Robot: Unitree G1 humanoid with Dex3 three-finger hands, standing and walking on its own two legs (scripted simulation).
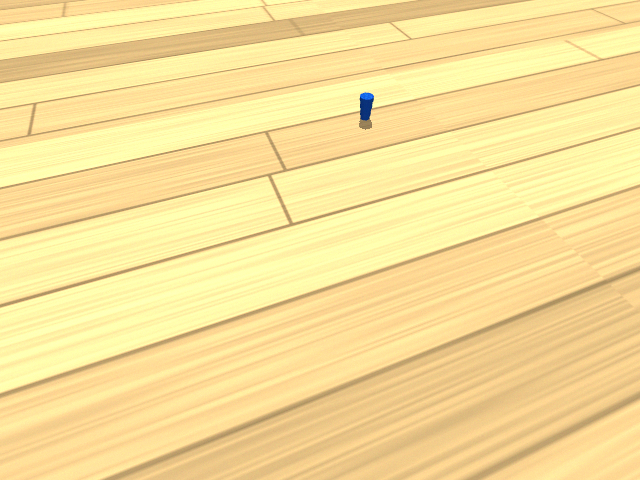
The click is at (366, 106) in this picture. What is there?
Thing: tapered cup
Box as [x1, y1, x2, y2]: [360, 93, 373, 119]
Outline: 362,93 360,95 360,117 362,119 368,119 370,114 371,103 373,100 373,95 370,93
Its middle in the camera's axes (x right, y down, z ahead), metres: +0.24 -0.73 +2.22
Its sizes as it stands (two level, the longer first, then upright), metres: 0.078 0.078 0.139
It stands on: the floor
